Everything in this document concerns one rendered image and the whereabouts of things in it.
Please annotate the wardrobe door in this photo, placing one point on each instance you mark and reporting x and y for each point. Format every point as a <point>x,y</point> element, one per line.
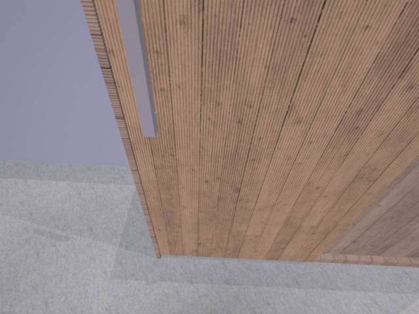
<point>389,226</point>
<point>278,121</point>

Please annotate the handle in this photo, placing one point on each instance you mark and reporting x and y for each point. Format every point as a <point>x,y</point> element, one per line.
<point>132,32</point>

